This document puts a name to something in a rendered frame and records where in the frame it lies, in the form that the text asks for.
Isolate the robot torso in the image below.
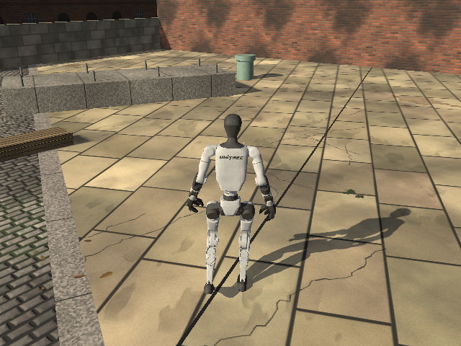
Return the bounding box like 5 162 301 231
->
215 142 249 216

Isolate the robot right forearm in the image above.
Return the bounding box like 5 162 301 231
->
259 175 274 206

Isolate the robot right hand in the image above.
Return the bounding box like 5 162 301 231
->
259 204 276 221

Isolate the robot left hand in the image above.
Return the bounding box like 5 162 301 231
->
187 198 204 213

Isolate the left robot upper arm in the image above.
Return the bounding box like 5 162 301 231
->
196 145 217 184

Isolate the robot left shin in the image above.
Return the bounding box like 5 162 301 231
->
206 235 216 285

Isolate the robot left forearm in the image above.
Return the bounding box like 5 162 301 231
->
189 173 203 200

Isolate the right robot upper arm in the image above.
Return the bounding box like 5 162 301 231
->
247 146 267 186

